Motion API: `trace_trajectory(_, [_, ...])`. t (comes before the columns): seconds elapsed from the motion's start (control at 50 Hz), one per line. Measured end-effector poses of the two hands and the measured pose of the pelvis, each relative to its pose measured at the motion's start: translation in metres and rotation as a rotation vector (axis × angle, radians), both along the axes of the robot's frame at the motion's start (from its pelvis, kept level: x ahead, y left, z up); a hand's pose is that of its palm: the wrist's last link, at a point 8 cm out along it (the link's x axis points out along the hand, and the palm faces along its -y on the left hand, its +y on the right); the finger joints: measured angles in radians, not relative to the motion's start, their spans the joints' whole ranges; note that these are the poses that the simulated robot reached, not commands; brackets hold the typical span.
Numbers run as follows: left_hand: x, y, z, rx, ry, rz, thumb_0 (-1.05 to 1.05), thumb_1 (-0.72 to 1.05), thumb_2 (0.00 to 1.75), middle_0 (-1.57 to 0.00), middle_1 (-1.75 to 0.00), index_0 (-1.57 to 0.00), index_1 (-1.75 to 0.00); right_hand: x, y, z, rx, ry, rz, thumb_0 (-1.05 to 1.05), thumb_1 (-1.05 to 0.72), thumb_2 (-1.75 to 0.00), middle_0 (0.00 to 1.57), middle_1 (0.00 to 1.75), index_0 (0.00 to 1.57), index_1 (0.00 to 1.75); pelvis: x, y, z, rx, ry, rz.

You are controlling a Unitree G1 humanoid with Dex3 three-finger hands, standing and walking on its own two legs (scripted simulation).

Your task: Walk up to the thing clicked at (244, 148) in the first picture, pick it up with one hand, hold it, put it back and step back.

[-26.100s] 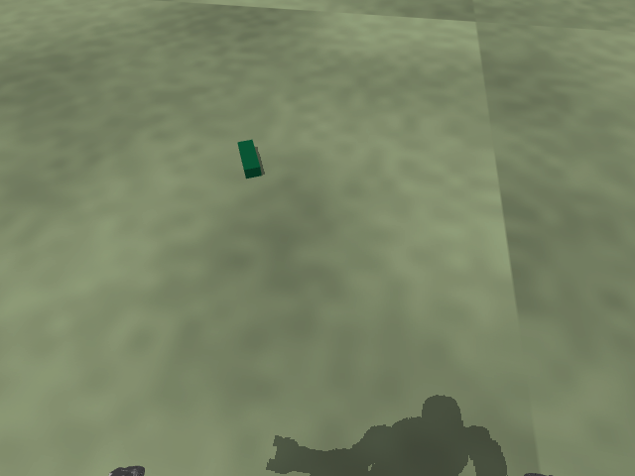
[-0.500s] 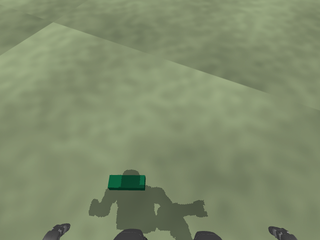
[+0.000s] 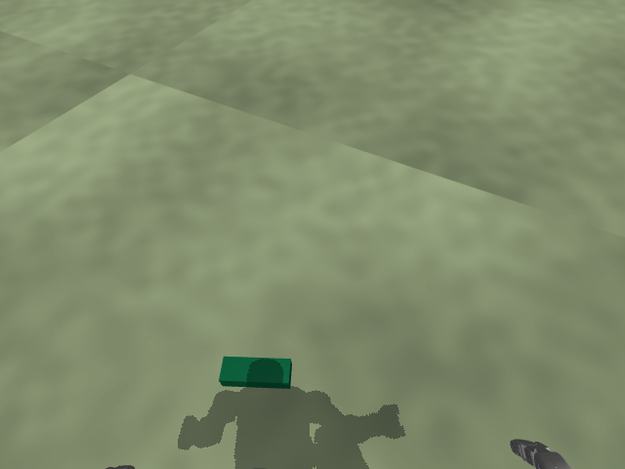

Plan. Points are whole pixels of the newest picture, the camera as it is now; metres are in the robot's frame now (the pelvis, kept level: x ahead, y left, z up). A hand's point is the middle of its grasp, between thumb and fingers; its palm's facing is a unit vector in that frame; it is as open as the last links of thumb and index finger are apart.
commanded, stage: walk up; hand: left
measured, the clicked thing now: (256, 372) +0.46 +0.23 -0.75
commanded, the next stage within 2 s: stand in 0.62 s
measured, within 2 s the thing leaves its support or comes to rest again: neither
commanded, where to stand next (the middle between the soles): +0.07 +0.00 m, yaw +0 degrees
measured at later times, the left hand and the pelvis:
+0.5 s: hand out of the picture +0.08 +0.25 -0.15, palm faces +0.00 -0.94 -0.35, open 7.4 cm; pelvis +0.00 -0.01 +0.00, yaw +0 degrees
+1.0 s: hand out of the picture +0.08 +0.24 -0.16, palm faces -0.04 -0.94 -0.33, open 7.4 cm; pelvis +0.02 -0.01 +0.00, yaw +0 degrees
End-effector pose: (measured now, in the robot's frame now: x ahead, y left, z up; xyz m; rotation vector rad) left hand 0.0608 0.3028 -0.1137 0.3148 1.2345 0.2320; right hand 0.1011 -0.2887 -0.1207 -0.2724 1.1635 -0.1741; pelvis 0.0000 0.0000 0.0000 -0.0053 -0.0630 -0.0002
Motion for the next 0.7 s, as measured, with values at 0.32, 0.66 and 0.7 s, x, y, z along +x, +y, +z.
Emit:
trace_trajectory(0.32, [0.005,-0.006,-0.005,-0.014,0.004,-0.011,0.01,0.91,0.89,-0.2,-0.3,-0.2,-0.3,-0.037,-0.013,-0.001,-0.03,0.092,-0.032,0.01,-0.91,-0.9,0.2,0.3,0.21,0.29,0.0,-0.004,0.0,-0.003,0.017,0.005])
trace_trajectory(0.66, [0.019,-0.007,0.001,-0.004,-0.039,-0.019,0.01,0.91,0.89,-0.2,-0.3,-0.2,-0.3,-0.021,-0.011,-0.001,-0.021,0.047,-0.001,0.01,-0.91,-0.9,0.21,0.3,0.21,0.29,0.0,-0.007,0.0,-0.001,0.019,0.01])
trace_trajectory(0.7, [0.018,-0.008,0.0,-0.006,-0.029,-0.026,0.01,0.91,0.89,-0.2,-0.3,-0.2,-0.3,-0.02,-0.011,-0.001,-0.02,0.044,0.001,0.01,-0.91,-0.9,0.21,0.3,0.21,0.3,0.002,-0.008,0.0,0.0,0.023,0.009])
